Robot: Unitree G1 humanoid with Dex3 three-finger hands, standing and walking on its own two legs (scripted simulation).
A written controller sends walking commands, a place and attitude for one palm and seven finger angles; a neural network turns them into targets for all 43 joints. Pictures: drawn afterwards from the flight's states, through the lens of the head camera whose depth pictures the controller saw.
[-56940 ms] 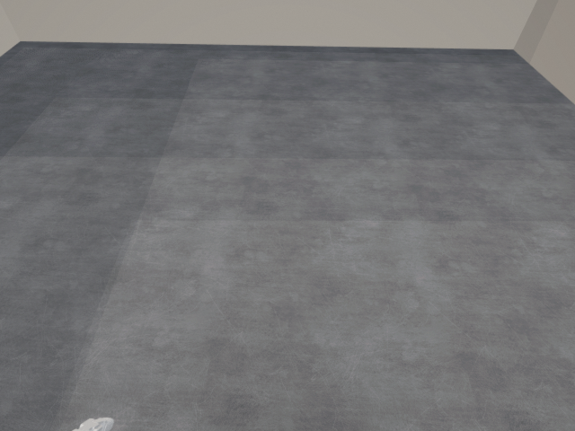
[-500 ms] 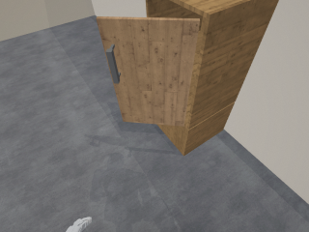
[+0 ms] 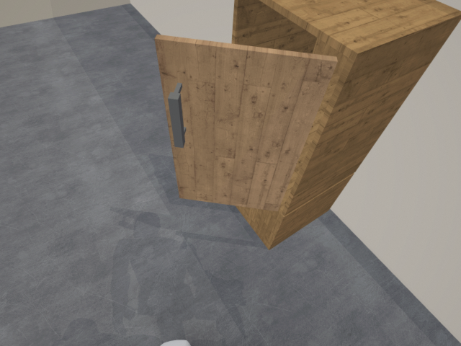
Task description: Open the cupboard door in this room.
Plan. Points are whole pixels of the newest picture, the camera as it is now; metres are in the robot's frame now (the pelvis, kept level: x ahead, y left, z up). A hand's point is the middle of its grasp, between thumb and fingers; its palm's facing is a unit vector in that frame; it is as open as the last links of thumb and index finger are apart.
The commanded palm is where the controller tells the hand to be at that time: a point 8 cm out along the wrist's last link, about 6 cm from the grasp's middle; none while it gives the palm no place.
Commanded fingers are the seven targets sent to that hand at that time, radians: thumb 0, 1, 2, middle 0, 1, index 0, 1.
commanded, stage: come to a stop and stand still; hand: left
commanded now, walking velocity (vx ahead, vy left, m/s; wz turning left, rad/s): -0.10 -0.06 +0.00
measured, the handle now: (179, 116) +0.59 +0.17 +0.01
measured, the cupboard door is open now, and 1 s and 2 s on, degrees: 49 49 49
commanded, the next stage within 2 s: look again from close up in 0.94 s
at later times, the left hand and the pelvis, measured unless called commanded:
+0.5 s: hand out of the picture +0.03 +0.14 -0.17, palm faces +0.05 -0.98 -0.19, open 7.3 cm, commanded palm none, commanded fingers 0.00 0.90 0.90 -0.20 -0.30 -0.20 -0.30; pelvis -0.01 -0.04 +0.00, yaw +0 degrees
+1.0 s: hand out of the picture +0.03 +0.18 -0.17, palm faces -0.01 -0.97 -0.25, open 7.4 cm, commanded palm none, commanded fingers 0.00 0.90 0.90 -0.20 -0.30 -0.20 -0.30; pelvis +0.00 -0.02 +0.00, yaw -2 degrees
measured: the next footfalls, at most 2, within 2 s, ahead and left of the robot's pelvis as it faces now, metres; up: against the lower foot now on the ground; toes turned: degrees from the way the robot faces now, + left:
right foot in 0.20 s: +0.03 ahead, -0.17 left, +0.00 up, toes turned -3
left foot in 0.44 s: +0.02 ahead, +0.08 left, +0.00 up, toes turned +2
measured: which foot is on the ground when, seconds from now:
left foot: down 0.00-0.22, up 0.24-0.42, down 0.44-1.00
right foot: up 0.00-0.18, down 0.20-1.00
